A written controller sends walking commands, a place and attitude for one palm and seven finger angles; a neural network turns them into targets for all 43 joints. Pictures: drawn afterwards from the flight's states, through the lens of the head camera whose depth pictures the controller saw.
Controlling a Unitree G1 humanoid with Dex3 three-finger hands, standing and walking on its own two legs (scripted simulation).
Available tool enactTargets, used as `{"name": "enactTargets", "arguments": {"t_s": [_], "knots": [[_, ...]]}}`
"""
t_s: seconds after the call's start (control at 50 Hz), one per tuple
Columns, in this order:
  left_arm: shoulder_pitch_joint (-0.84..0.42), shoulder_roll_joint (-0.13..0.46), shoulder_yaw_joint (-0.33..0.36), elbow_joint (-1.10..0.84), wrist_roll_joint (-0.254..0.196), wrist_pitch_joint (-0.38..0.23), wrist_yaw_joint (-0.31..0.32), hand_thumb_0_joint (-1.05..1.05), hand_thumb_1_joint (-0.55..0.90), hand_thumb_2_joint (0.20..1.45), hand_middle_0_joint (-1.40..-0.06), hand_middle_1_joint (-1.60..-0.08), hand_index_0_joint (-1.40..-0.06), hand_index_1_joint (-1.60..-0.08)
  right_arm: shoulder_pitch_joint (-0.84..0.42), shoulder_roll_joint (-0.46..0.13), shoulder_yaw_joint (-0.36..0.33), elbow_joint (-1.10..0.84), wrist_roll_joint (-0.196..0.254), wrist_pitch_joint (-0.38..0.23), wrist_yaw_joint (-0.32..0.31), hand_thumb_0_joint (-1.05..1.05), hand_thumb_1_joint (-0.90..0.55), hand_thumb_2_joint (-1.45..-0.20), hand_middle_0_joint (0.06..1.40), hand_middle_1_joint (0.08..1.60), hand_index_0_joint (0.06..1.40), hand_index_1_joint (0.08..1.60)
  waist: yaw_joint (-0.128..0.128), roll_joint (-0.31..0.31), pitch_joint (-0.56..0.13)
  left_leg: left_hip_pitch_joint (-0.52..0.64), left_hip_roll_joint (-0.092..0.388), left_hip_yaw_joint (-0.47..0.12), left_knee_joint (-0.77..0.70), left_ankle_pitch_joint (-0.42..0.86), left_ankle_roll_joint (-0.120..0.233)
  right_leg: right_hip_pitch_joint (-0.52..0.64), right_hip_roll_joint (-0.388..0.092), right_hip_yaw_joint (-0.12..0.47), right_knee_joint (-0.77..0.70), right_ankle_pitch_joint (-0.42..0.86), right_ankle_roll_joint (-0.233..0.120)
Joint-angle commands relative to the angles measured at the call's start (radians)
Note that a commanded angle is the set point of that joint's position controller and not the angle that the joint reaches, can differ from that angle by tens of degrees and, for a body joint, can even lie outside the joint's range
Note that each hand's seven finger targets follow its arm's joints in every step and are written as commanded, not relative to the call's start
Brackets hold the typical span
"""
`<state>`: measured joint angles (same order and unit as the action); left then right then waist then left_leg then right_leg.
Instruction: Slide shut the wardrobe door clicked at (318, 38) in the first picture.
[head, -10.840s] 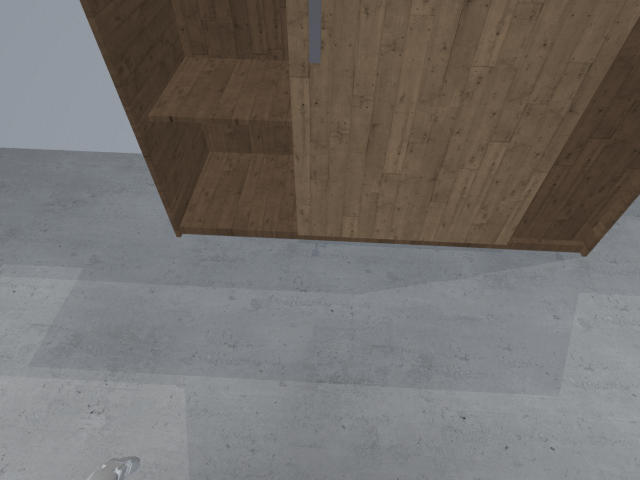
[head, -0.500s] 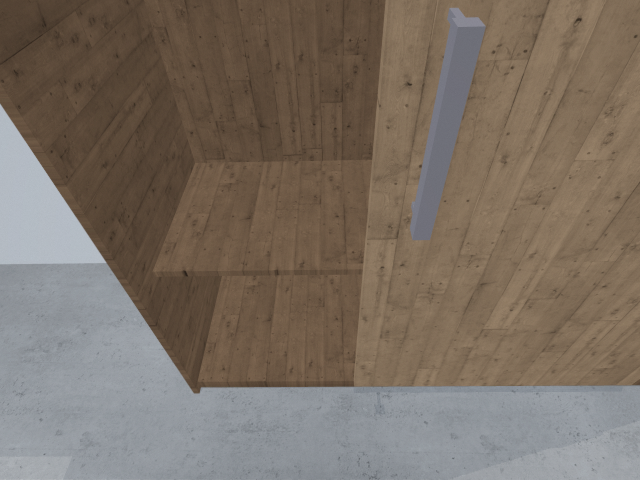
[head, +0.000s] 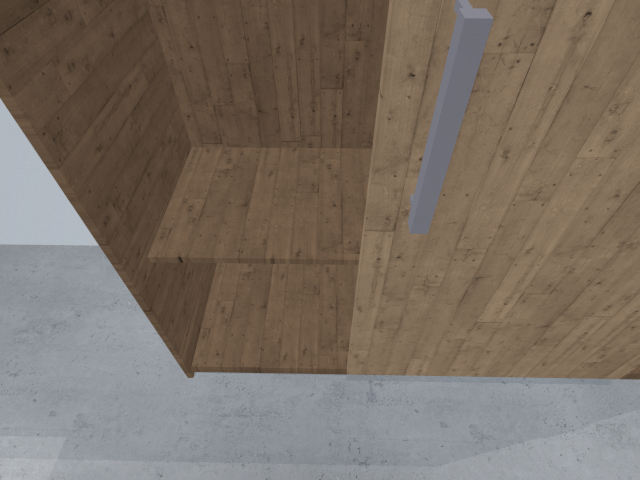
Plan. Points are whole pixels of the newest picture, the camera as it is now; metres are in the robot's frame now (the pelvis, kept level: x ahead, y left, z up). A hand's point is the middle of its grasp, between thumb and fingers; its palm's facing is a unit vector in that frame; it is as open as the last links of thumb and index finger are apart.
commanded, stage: look again from close up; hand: right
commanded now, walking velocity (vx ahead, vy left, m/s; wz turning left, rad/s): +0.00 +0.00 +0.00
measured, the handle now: (436, 134) +0.51 -0.12 +0.18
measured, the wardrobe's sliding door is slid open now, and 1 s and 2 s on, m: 0.50 0.50 0.50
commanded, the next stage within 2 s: raise the hand with hooked fingers in 0.72 s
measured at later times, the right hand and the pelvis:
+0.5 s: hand out of the picture -0.01 -0.14 -0.18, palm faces +0.03 +0.99 -0.17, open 7.3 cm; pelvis +0.00 +0.02 +0.00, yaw +0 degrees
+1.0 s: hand (476, 461) +0.17 -0.17 -0.03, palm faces +0.25 +0.96 -0.15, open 7.4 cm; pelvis -0.01 +0.03 -0.01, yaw -2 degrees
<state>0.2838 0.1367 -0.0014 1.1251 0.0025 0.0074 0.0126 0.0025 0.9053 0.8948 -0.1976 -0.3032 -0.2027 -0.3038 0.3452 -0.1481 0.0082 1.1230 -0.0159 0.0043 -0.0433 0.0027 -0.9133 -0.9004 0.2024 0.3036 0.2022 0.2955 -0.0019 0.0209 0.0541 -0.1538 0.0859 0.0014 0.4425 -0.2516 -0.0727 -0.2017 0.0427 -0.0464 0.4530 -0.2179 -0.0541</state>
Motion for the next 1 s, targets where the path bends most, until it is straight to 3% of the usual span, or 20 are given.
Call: {"name": "enactTargets", "arguments": {"t_s": [0.0,0.14,0.22,0.32,0.42,0.54,0.78,0.8,0.82,0.84,0.86,0.88,0.9,0.92,0.94,0.96,0.98], "knots": [[0.044,0.121,0.027,-0.034,0.000,-0.020,0.011,0.000,0.900,0.900,-0.200,-0.300,-0.200,-0.300,0.077,-0.071,-0.021,-0.015,-0.005,-0.017,-0.007,0.000,-0.900,-0.900,0.200,0.300,0.200,0.300,0.000,-0.034,0.030,-0.048,0.018,-0.012,-0.054,0.061,0.066,-0.026,-0.132,0.131,-0.139,-0.004,0.017],[0.047,0.111,0.028,-0.033,-0.001,-0.014,0.009,0.000,0.900,0.900,-0.200,-0.300,-0.200,-0.300,0.079,-0.072,-0.024,-0.020,-0.006,-0.019,-0.007,0.000,-0.900,-0.900,0.200,0.300,0.200,0.300,-0.001,0.000,0.051,-0.072,0.014,-0.026,-0.066,0.026,0.072,-0.043,-0.124,0.121,-0.116,-0.035,0.021],[0.047,0.101,0.028,-0.035,0.003,-0.015,0.010,0.000,0.900,0.900,-0.200,-0.300,-0.200,-0.300,0.074,-0.063,-0.027,-0.023,-0.006,-0.021,-0.006,0.000,-0.900,-0.900,0.200,0.300,0.200,0.300,0.000,-0.027,0.041,-0.080,0.015,-0.033,-0.062,0.042,0.076,-0.033,-0.122,0.115,-0.107,-0.011,0.022],[0.050,0.099,0.025,-0.036,0.004,-0.016,0.011,0.000,0.900,0.900,-0.200,-0.300,-0.200,-0.300,0.064,-0.067,-0.030,-0.028,-0.004,-0.024,-0.006,0.000,-0.900,-0.900,0.200,0.300,0.200,0.300,0.004,-0.009,0.027,-0.079,0.017,-0.043,-0.063,0.063,0.081,-0.021,-0.120,0.105,-0.084,0.042,0.026],[0.044,0.098,0.024,-0.034,0.004,-0.013,0.012,0.000,0.900,0.900,-0.200,-0.300,-0.200,-0.300,0.059,-0.067,-0.032,-0.030,-0.004,-0.022,-0.004,0.000,-0.900,-0.900,0.200,0.300,0.200,0.300,0.003,-0.029,0.044,-0.090,0.013,-0.043,-0.073,0.027,0.082,-0.030,-0.121,0.108,-0.093,0.008,0.030],[0.047,0.101,0.023,-0.033,0.003,-0.012,0.012,0.000,0.900,0.900,-0.200,-0.300,-0.200,-0.300,0.056,-0.072,-0.031,-0.030,-0.005,-0.022,-0.002,0.000,-0.900,-0.900,0.200,0.300,0.200,0.300,0.001,-0.007,0.045,-0.086,0.010,-0.044,-0.084,0.019,0.082,-0.033,-0.123,0.109,-0.092,0.008,0.030],[0.047,0.096,0.021,-0.027,0.005,-0.015,0.015,0.000,0.900,0.900,-0.200,-0.300,-0.200,-0.300,0.057,-0.067,-0.034,-0.024,-0.004,-0.022,-0.001,0.000,-0.900,-0.900,0.200,0.300,0.200,0.300,0.000,-0.024,0.028,-0.077,0.010,-0.043,-0.080,0.052,0.083,-0.012,-0.127,0.106,-0.089,0.054,0.033],[-0.044,0.125,0.019,-0.103,0.001,-0.037,0.008,0.000,0.900,0.900,-0.200,-0.300,-0.200,-0.300,0.100,-0.110,-0.025,-0.009,-0.014,-0.047,-0.034,0.000,-0.900,-0.900,0.200,0.300,0.200,0.300,-0.036,0.071,0.042,-0.074,0.054,-0.092,-0.087,0.372,0.082,-0.078,-0.138,0.074,0.113,0.144,0.055],[-0.013,0.300,0.037,-0.454,-0.038,-0.179,0.055,0.000,0.900,0.900,-0.200,-0.300,-0.200,-0.300,-0.637,-0.303,-0.089,-1.614,0.211,-0.262,-0.026,0.000,-0.877,-0.890,0.202,0.315,0.202,0.315,0.116,-0.147,-0.484,-0.003,-0.046,0.029,0.033,0.249,0.092,0.231,-0.046,0.034,-0.015,0.165,0.024],[-0.125,0.195,-0.003,-0.407,-0.059,-0.270,0.103,0.000,0.900,0.900,-0.200,-0.300,-0.200,-0.300,-0.523,-0.401,-0.184,-1.613,0.148,-0.252,-0.090,0.000,-0.853,-0.880,0.203,0.330,0.203,0.330,0.062,-0.217,-0.408,-0.082,-0.095,0.052,0.084,0.100,0.093,0.216,-0.074,-0.004,-0.010,0.114,0.026],[-0.076,0.161,0.017,-0.419,-0.050,-0.329,0.087,0.000,0.900,0.900,-0.200,-0.300,-0.200,-0.300,0.024,-0.071,-0.020,-1.273,0.133,-0.100,-0.101,0.000,-0.830,-0.870,0.205,0.345,0.205,0.345,0.036,-0.230,-0.288,-0.153,-0.094,0.110,0.116,-0.025,0.106,0.084,-0.083,0.051,-0.070,0.007,0.038],[-0.078,0.163,0.018,-0.393,-0.076,-0.346,0.088,0.000,0.900,0.900,-0.200,-0.300,-0.200,-0.300,0.096,0.058,0.061,-1.194,0.172,-0.037,-0.097,0.000,-0.807,-0.860,0.207,0.360,0.207,0.360,0.040,-0.156,-0.142,-0.180,-0.083,0.114,0.100,-0.023,0.095,-0.039,-0.061,0.078,-0.057,-0.077,0.049],[-0.089,0.199,0.030,-0.459,-0.071,-0.366,0.092,0.000,0.900,0.900,-0.200,-0.300,-0.200,-0.300,0.003,0.026,0.056,-1.336,0.190,-0.084,-0.079,0.000,-0.783,-0.850,0.208,0.375,0.208,0.375,0.057,-0.150,-0.057,-0.209,-0.081,0.113,0.078,-0.044,0.088,-0.083,-0.053,0.095,-0.026,-0.129,0.048],[-0.088,0.217,0.041,-0.475,-0.051,-0.381,0.089,0.000,0.900,0.900,-0.200,-0.300,-0.200,-0.300,0.010,-0.021,0.019,-1.310,0.169,-0.131,-0.064,0.000,-0.760,-0.840,0.210,0.390,0.210,0.390,0.077,-0.082,-0.047,-0.268,-0.087,0.112,0.081,-0.092,0.087,-0.122,-0.042,0.096,0.019,-0.158,0.045],[-0.082,0.220,0.051,-0.506,-0.036,-0.389,0.076,0.000,0.900,0.900,-0.200,-0.300,-0.200,-0.300,0.075,-0.019,-0.009,-1.228,0.169,-0.171,-0.028,0.000,-0.737,-0.830,0.212,0.405,0.212,0.405,0.061,0.024,-0.022,-0.299,-0.094,0.123,0.094,-0.128,0.088,-0.193,-0.024,0.099,0.066,-0.153,0.046],[-0.084,0.214,0.062,-0.526,-0.027,-0.389,0.060,0.000,0.900,0.900,-0.200,-0.300,-0.200,-0.300,0.158,0.011,-0.015,-1.137,0.176,-0.230,0.024,0.000,-0.713,-0.820,0.213,0.420,0.213,0.420,0.030,0.144,-0.037,-0.344,-0.102,0.128,0.128,-0.166,0.088,-0.243,-0.030,0.087,0.112,-0.130,0.054],[-0.106,0.209,0.075,-0.561,-0.019,-0.390,0.042,0.000,0.900,0.900,-0.200,-0.300,-0.200,-0.300,0.279,0.037,-0.028,-1.063,0.198,-0.299,0.092,0.000,-0.690,-0.810,0.215,0.435,0.215,0.435,-0.012,0.200,-0.039,-0.387,-0.107,0.127,0.168,-0.194,0.090,-0.300,-0.030,0.071,0.165,-0.123,0.060]]}}
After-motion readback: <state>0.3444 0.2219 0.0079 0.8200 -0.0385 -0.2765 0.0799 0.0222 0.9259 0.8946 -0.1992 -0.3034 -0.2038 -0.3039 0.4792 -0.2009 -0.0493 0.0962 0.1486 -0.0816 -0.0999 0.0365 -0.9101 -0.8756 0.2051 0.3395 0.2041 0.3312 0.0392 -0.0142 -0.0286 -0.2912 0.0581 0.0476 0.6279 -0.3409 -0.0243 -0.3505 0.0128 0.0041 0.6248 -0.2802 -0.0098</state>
